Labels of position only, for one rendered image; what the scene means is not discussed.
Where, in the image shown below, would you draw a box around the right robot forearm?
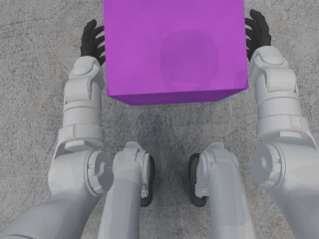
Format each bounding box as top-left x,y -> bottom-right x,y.
248,46 -> 319,152

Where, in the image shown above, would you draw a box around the right robot upper arm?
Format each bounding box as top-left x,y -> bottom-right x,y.
250,141 -> 319,239

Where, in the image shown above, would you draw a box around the robot left hand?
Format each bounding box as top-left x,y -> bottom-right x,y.
80,19 -> 106,66

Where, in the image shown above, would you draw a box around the left robot forearm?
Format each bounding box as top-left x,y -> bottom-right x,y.
48,56 -> 106,189

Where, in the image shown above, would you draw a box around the right robot foot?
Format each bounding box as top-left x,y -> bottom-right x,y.
188,153 -> 207,207

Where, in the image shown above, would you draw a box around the left robot upper arm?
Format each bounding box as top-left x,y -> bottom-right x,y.
0,148 -> 115,239

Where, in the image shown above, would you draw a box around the robot foot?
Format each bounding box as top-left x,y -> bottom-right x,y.
140,155 -> 156,207
188,153 -> 207,207

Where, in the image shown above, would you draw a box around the left robot foot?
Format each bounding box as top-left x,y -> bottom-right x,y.
140,155 -> 156,207

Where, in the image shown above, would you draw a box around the carton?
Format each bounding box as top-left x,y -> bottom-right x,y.
103,0 -> 249,106

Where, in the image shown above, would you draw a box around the robot right hand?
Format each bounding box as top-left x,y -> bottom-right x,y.
244,9 -> 271,62

